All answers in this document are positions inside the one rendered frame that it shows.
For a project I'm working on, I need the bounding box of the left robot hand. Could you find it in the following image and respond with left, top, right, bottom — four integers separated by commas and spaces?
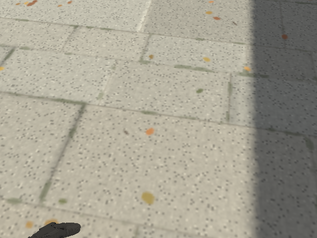
28, 222, 81, 238

